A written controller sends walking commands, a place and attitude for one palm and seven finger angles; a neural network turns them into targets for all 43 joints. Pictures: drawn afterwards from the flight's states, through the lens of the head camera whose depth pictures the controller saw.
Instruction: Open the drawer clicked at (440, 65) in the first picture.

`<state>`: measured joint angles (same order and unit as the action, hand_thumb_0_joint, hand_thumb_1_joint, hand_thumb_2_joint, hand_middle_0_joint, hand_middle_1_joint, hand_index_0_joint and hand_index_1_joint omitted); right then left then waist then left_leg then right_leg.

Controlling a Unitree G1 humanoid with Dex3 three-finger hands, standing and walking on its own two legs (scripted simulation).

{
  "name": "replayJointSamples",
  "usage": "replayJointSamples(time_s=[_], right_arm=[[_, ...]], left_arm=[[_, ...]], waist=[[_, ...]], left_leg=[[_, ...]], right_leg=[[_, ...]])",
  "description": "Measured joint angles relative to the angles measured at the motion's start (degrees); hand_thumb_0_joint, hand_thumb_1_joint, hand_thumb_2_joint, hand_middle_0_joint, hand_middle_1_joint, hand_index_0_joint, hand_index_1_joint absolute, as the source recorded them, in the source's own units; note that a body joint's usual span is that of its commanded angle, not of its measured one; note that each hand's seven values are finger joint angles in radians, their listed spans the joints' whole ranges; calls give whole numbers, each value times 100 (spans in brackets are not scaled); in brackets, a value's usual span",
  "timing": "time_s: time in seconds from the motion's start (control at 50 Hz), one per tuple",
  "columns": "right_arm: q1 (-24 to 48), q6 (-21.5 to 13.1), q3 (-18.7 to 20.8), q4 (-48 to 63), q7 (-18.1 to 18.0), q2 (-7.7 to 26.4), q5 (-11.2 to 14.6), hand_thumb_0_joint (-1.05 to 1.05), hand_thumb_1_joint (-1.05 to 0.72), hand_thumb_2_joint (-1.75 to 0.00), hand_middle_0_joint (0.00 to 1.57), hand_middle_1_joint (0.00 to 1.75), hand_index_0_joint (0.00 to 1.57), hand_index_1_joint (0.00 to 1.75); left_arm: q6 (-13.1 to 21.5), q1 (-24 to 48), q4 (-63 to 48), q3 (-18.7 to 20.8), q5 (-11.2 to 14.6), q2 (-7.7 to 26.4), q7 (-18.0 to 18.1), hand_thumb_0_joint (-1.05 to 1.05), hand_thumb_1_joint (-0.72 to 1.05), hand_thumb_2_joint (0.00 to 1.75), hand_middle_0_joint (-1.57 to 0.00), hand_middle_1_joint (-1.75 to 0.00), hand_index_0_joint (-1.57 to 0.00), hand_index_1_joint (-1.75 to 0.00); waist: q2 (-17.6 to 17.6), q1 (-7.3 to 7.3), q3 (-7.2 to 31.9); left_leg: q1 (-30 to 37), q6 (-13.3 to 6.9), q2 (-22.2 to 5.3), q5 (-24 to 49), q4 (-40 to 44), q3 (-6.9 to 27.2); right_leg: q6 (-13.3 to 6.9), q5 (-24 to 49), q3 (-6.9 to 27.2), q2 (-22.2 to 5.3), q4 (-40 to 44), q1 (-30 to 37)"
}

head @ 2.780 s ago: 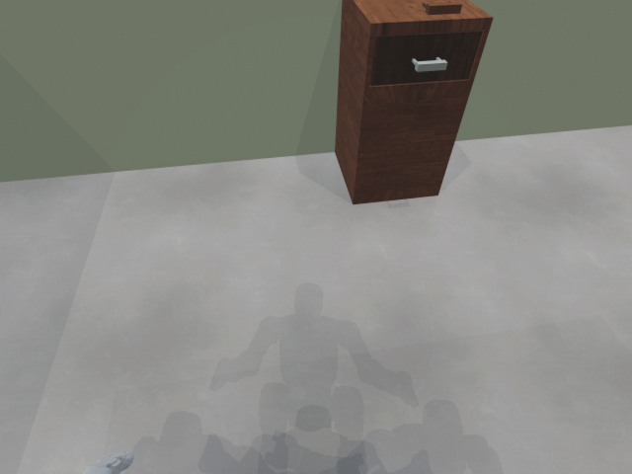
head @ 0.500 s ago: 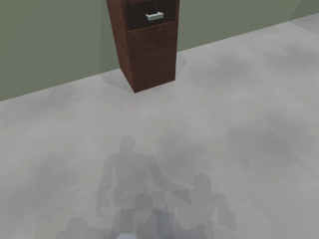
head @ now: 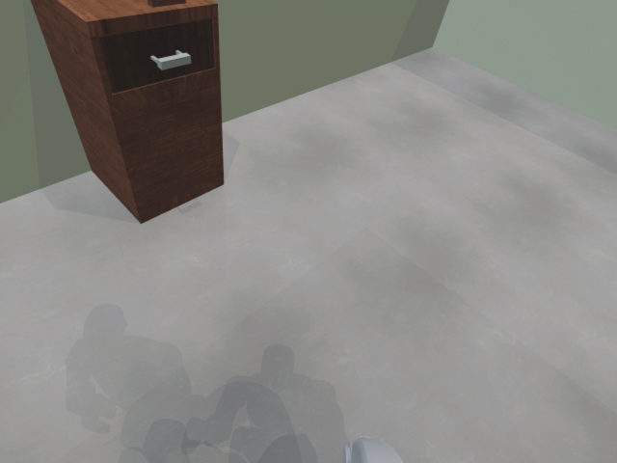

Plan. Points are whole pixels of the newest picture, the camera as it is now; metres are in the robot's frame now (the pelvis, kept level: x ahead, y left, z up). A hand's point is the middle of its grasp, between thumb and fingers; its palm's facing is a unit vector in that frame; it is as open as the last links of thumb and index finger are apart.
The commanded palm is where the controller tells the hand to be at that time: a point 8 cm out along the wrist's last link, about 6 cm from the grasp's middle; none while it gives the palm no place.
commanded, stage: walk to a spot facing it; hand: left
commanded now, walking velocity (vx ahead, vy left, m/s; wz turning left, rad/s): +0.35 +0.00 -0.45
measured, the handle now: (170, 58) +1.27 +0.53 -0.10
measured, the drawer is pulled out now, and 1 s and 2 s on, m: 0.00 0.00 0.00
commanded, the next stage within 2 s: turn to face it in 1.92 s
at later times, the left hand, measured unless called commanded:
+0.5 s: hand (228, 351) +0.34 +0.14 -0.19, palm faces -0.19 -0.96 -0.21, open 7.1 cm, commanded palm none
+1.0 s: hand (243, 262) +0.54 +0.15 -0.18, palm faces -0.25 -0.96 -0.14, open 7.4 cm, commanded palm none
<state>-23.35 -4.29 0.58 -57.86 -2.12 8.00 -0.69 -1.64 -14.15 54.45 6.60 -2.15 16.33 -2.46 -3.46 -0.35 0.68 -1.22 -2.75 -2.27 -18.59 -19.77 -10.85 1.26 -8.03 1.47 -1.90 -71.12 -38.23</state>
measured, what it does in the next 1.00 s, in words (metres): walks ahead, turning right: right foot, then left foot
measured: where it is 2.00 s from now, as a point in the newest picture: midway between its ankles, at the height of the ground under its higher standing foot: (346, 306)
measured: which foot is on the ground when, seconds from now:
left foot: down 0.00-0.32, up 0.34-0.72, down 0.74-1.00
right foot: up 0.00-0.30, down 0.32-0.76, up 0.78-1.00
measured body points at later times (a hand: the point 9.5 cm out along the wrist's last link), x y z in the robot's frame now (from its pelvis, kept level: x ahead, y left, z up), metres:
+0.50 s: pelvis +0.23 -0.03 -0.02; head +0.24 -0.02 +0.43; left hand +0.35 +0.19 -0.17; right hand +0.15 -0.23 -0.17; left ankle +0.24 +0.12 -0.66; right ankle +0.19 -0.08 -0.75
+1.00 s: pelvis +0.46 -0.01 +0.00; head +0.46 +0.01 +0.45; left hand +0.55 +0.20 -0.17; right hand +0.39 -0.24 -0.15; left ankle +0.49 +0.08 -0.75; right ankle +0.44 -0.16 -0.65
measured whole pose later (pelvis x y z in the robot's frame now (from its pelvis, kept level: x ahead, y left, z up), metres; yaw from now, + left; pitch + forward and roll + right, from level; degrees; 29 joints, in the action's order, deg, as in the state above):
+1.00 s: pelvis +0.46 -0.01 +0.00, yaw -20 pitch -2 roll +0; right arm -17.8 -4.4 3.1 -60.9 -1.2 8.6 -1.4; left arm 0.0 -16.3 60.0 4.6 -1.6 10.0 -1.2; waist -2.3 -0.8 -1.2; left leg -8.3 -1.7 -4.2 -13.9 -24.4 -14.7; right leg -0.1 -11.8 -2.2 -6.3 -67.6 -33.4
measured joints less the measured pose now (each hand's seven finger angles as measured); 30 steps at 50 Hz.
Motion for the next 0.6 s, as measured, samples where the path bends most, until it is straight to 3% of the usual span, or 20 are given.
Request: replayJointSamples(time_s=[0.1, 0.18, 0.26, 0.3, 0.32, 0.34, 0.38, 0.42, 0.52, 0.6], right_arm=[[-545, -20, -26, -375, -55, -108, -19, 1, -91, -89, 20, 30, 20, 30], [-862, -20, -53, -599, -68, -207, -66, 1, -91, -89, 20, 30, 20, 30], [-1064, 43, -56, -794, -36, -293, -72, 1, -91, -89, 20, 30, 20, 30], [-1188, 99, -39, -879, -7, -325, -37, 1, -91, -89, 20, 30, 20, 30], [-1257, 132, -32, -900, 20, -350, 6, 1, -91, -89, 20, 30, 20, 30], [-1191, 185, -19, -926, 36, -347, 45, 1, -91, -89, 20, 30, 20, 30], [-906, 270, 40, -886, 55, -329, 60, 1, -91, -89, 20, 30, 20, 30], [-573, 292, 90, -721, 68, -303, 28, 1, -91, -89, 20, 30, 20, 30], [374, 271, 182, -105, 103, -133, -48, 1, -91, -89, 20, 30, 19, 30], [917, 254, 280, 97, 152, 182, -74, 2, -96, -89, 20, 30, 20, 30]], left_arm=[[-79, 294, 49, -85, 13, -199, -7, 1, 91, 90, -19, -30, -20, -29], [-79, 603, 103, -220, 28, -423, -39, 1, 91, 90, -19, -30, -20, -29], [49, 880, 95, -350, 43, -602, -24, 1, 91, 90, -19, -30, -20, -29], [190, 866, 93, -390, 34, -648, -8, 1, 91, 90, -20, -30, -20, -29], [283, 825, 80, -408, 32, -653, 2, 1, 91, 90, -20, -30, -20, -29], [365, 794, 81, -408, 69, -675, 40, 1, 91, 90, -20, -30, -20, -29], [426, 664, 127, -400, 145, -682, 118, 1, 91, 90, -20, -30, -20, -30], [496, 468, 190, -275, 245, -632, 240, -1, 92, 90, -20, -30, -21, -30], [527, 51, 458, -260, 138, -419, 328, -2, 94, 90, -20, -30, -21, -30], [552, -221, 600, -324, 125, -478, 277, -1, 93, 90, -20, -30, -20, -30]], waist=[[33, 163, -142], [88, 338, -349], [128, 445, -553], [77, 431, -540], [25, 406, -481], [54, 359, -481], [107, 343, -521], [134, 327, -440], [325, 335, -199], [495, 238, -148]], left_leg=[[381, 25, 32, -301, 143, -342], [704, 82, 37, -549, 263, -566], [886, 246, -76, -920, -156, -805], [706, 352, -198, -1017, -1140, -874], [357, 370, -290, -830, -2092, -793], [-128, 391, -367, -887, -3288, -483], [-1040, 360, -369, -749, -5115, 228], [-1821, 387, -452, -383, -5746, 621], [-3079, 502, -828, 52, -4717, 860], [-3281, 557, -879, 649, -3311, 746]], right_leg=[[-34, 193, -239, -80, 193, -234], [-177, 40, -721, -43, 1352, 49], [-491, -502, -1199, 306, 2765, 733], [-691, -464, -1359, 458, 3417, 1331], [-938, -539, -1323, 463, 3586, 1553], [-1030, -748, -1291, 504, 3420, 1568], [-970, -1014, -1232, 585, 3356, 1830], [-778, -1010, -1138, 646, 3666, 2199], [-717, -987, -830, 650, 4367, 2876], [-539, -1165, -669, 553, 4605, 3284]])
